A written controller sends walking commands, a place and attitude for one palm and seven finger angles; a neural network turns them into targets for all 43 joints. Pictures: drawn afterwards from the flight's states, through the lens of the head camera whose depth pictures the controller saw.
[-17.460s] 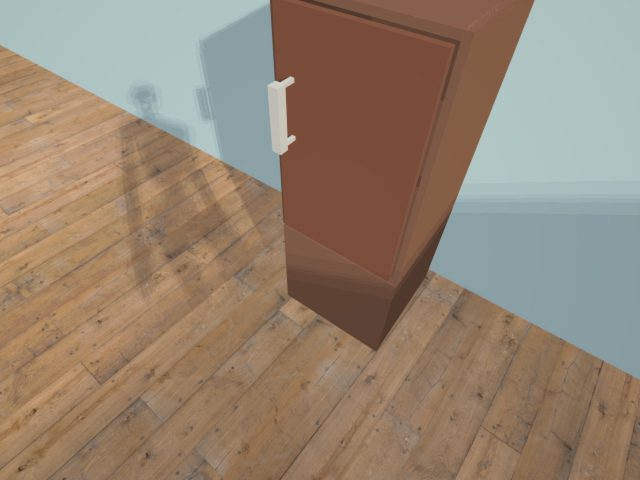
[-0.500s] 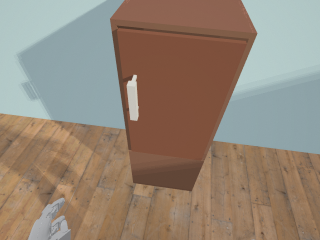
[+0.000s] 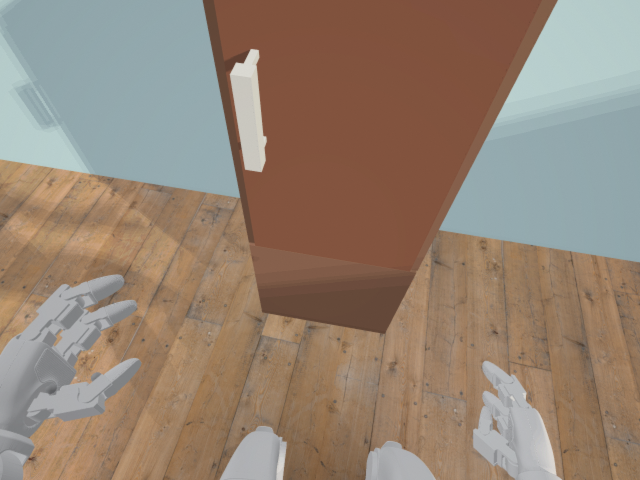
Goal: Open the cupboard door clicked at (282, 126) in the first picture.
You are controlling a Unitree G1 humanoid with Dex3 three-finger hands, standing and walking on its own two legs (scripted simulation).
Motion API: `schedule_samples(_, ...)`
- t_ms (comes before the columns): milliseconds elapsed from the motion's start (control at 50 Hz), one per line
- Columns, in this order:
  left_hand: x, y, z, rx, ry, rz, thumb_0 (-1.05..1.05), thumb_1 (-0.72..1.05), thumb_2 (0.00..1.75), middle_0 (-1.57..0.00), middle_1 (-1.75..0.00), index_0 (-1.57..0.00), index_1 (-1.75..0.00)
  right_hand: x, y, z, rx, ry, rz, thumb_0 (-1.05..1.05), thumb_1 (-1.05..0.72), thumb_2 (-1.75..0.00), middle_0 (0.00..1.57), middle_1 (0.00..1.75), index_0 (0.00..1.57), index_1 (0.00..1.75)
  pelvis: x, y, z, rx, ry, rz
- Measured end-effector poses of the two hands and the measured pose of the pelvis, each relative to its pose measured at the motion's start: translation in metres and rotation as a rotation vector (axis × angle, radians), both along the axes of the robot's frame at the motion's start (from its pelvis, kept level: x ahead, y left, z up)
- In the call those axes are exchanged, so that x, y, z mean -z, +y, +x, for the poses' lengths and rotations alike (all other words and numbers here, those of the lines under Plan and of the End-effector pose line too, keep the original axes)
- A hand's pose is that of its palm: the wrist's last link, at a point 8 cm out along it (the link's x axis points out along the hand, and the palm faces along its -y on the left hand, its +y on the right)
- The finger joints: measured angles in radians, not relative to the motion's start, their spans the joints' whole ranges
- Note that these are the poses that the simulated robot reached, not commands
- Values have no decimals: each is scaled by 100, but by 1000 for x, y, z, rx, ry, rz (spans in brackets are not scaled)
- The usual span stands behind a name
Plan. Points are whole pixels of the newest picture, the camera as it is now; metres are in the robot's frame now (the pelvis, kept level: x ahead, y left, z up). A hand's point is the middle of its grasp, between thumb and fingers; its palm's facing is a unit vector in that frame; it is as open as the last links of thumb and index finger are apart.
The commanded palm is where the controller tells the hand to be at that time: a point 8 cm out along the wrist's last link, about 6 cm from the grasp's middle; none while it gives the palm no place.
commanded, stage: raise the hand with hooked fingers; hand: left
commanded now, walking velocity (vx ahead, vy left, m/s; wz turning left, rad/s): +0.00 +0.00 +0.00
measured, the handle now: (254, 113) +0.55 +0.16 +0.12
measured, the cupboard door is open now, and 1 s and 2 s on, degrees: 0 0 0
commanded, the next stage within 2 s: move the hooked fingers beside the handle in 1.48 s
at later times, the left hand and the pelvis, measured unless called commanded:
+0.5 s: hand (70, 318) +0.24 +0.28 +0.10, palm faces -0.04 -1.00 -0.07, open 12.7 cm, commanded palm +0.22 +0.33 +0.11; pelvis +0.00 +0.02 +0.03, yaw +0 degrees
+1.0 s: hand (55, 240) +0.30 +0.30 +0.14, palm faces -0.03 -1.00 -0.05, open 14.0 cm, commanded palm +0.27 +0.34 +0.15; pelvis +0.01 +0.03 +0.05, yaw +0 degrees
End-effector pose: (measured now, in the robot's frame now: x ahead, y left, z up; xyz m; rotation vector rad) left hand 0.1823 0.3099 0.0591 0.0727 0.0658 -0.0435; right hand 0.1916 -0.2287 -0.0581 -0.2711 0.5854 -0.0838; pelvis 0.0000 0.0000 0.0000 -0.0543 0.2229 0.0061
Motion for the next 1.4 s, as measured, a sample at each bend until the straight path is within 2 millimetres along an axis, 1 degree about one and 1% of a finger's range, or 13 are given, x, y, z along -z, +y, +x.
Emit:
schedule_samples(80, -13, 7, 9, -1, 14, 6, 1, 28, 63, -24, -70, -24, -69, -3, 3, -13, 29, 21, 21, 1, -90, -90, 20, 30, 21, 30, -8, 2, 1, 5, 1, 3)
schedule_samples(180, -19, 18, 16, -25, 7, 3, 1, 17, 58, -25, -77, -25, -77, -7, 1, -27, 37, 43, 12, 1, -90, -90, 20, 30, 21, 30, -14, 7, 1, 9, -1, 7)
schedule_samples(320, -23, 18, 26, 5, -9, -10, 1, 1, 51, -26, -88, -26, -87, -18, -2, -38, 45, 53, -27, 1, -90, -90, 20, 30, 21, 30, -20, 16, 1, 11, -20, 6)
schedule_samples(400, -30, 20, 34, 8, -27, -9, 1, -9, 47, -27, -94, -27, -93, -27, 1, -38, 49, 41, -36, 1, -90, -90, 20, 30, 21, 30, -25, 20, 1, 10, -35, 5)
schedule_samples(520, -43, 28, 44, -5, -39, -4, 0, -23, 41, -28, -103, -28, -102, -37, 11, -33, 40, 21, -26, 1, -90, -90, 20, 30, 21, 30, -31, 25, 4, 8, -53, 3)
schedule_samples(720, -63, 38, 64, -12, -46, -3, 0, -43, 33, -29, -116, -29, -115, -41, 26, -24, 18, 20, 1, 1, -90, -90, 20, 30, 21, 30, -40, 30, 8, 5, -76, 5)
schedule_samples(860, -76, 42, 81, -16, -57, -11, -1, -48, 30, -30, -119, -30, -119, -43, 25, -24, 27, 41, 1, 1, -90, -90, 20, 30, 21, 30, -46, 28, 10, 7, -87, 11)
schedule_samples(1020, -90, 43, 101, -12, -66, -23, -1, -50, 30, -30, -120, -30, -120, -45, 12, -32, 58, 72, -14, 1, -90, -90, 20, 30, 21, 30, -52, 24, 13, 10, -97, 16)
schedule_samples(1080, -91, 42, 107, -8, -60, -34, -1, -50, 30, -30, -120, -30, -120, -46, 7, -35, 72, 81, -16, 1, -90, -90, 20, 30, 21, 30, -53, 23, 14, 14, -97, 19)
schedule_samples(1240, -86, 31, 106, -4, -51, -41, -1, -50, 30, -30, -120, -30, -120, -47, -4, -42, 97, 98, -20, 1, -90, -90, 20, 30, 21, 30, -55, 19, 15, 23, -95, 24)
schedule_samples(1400, -87, 28, 104, -14, -63, -37, -1, -50, 30, -30, -120, -30, -120, -45, -5, -44, 100, 106, -14, 1, -90, -90, 20, 30, 21, 30, -55, 15, 14, 21, -103, 26)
